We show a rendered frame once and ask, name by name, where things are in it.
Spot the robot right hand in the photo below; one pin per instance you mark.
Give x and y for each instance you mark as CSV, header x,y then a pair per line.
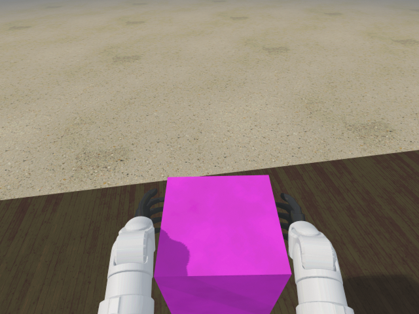
x,y
294,210

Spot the robot left hand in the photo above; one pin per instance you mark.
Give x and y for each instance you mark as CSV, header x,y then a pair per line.
x,y
145,204

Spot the left robot forearm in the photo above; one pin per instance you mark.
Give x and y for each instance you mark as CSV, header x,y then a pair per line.
x,y
129,279

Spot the carton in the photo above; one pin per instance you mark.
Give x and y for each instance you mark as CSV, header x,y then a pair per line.
x,y
221,247

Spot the right robot forearm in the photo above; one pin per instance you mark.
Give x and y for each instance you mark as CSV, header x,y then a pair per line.
x,y
317,273

